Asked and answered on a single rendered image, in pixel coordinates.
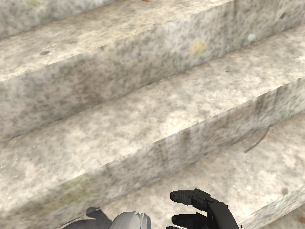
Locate robot right hand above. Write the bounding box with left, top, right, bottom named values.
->
left=166, top=188, right=242, bottom=229

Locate robot left thigh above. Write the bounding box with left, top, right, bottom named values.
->
left=108, top=211, right=152, bottom=229

